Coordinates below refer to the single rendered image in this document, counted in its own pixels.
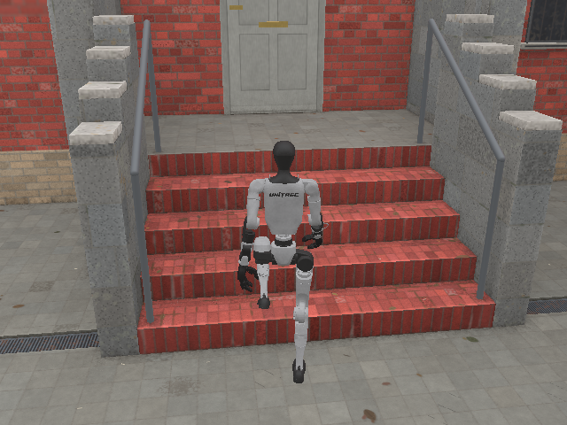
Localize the robot left hand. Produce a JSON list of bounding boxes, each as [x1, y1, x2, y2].
[[237, 264, 259, 292]]

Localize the left robot forearm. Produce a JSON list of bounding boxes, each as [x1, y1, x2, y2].
[[238, 216, 255, 266]]

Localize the humanoid robot head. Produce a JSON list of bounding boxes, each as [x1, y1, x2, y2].
[[268, 141, 299, 184]]

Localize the humanoid robot torso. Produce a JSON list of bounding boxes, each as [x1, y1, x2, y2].
[[263, 175, 305, 266]]

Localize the robot right upper arm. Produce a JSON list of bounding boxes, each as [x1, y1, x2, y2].
[[302, 179, 322, 226]]

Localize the robot right hand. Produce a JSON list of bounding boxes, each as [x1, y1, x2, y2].
[[302, 234, 322, 249]]

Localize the robot left upper arm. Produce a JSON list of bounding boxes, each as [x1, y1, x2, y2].
[[246, 178, 266, 230]]

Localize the right robot forearm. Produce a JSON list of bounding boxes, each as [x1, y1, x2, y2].
[[311, 213, 323, 239]]

